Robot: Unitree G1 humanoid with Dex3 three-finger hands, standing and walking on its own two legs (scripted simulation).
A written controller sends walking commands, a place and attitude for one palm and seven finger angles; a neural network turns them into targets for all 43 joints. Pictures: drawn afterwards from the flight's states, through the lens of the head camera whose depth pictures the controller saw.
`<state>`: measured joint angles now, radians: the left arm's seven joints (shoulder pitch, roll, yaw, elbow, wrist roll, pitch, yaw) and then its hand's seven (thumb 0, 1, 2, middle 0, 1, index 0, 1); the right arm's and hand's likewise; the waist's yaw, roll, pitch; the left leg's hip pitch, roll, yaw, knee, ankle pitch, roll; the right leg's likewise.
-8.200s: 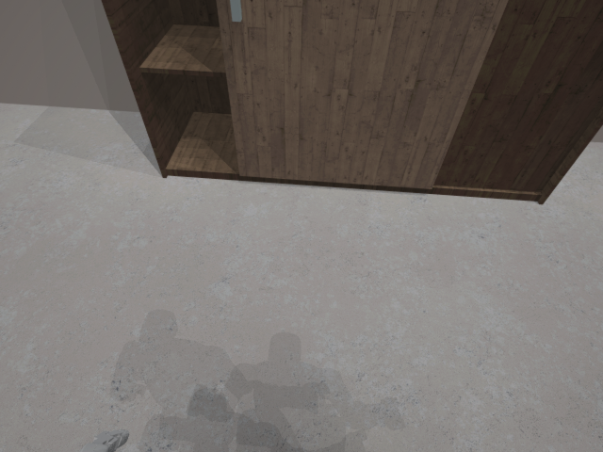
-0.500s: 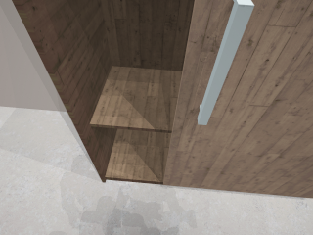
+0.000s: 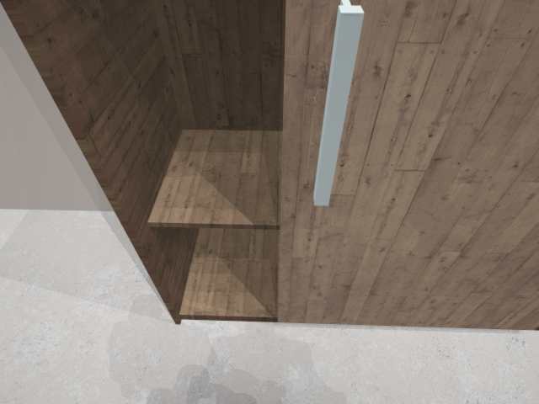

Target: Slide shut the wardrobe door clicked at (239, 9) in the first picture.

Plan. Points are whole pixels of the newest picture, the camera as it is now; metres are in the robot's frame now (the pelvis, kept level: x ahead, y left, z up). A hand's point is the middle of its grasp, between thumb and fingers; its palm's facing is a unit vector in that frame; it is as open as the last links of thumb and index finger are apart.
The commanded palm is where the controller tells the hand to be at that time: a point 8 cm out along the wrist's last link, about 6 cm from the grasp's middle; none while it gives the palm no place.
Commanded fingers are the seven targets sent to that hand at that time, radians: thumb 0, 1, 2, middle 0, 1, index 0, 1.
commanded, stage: come to a stop and stand still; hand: right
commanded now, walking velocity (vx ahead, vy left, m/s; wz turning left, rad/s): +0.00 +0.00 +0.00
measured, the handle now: (330, 119) +0.51 -0.08 +0.18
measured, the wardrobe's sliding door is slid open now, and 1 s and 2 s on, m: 0.37 0.37 0.37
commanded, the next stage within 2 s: look again from close up in 0.86 s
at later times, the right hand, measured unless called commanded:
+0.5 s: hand out of the picture -0.02 -0.16 -0.17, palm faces +0.02 +0.98 -0.18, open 7.4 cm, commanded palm none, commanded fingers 0.00 -0.90 -0.90 0.20 0.30 0.20 0.30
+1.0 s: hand out of the picture +0.04 -0.17 -0.16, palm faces +0.01 +0.97 -0.26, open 7.3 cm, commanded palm none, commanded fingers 0.00 -0.90 -0.90 0.20 0.30 0.20 0.30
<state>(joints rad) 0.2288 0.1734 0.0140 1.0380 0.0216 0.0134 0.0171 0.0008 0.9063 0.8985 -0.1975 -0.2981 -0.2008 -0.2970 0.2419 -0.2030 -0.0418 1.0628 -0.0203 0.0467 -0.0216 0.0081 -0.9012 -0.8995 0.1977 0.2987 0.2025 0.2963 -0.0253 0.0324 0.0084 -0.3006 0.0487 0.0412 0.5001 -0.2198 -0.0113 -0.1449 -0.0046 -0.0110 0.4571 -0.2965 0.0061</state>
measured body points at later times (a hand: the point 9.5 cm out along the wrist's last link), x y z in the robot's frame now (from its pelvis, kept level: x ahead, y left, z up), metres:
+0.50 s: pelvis +0.01 -0.01 +0.00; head +0.02 +0.00 +0.45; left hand -0.01 +0.20 -0.16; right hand -0.02 -0.21 -0.16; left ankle +0.03 +0.12 -0.74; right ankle -0.03 -0.12 -0.74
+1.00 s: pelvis +0.02 +0.01 +0.00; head +0.03 +0.05 +0.45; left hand +0.01 +0.22 -0.18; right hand +0.04 -0.22 -0.14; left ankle +0.03 +0.12 -0.74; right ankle -0.03 -0.12 -0.74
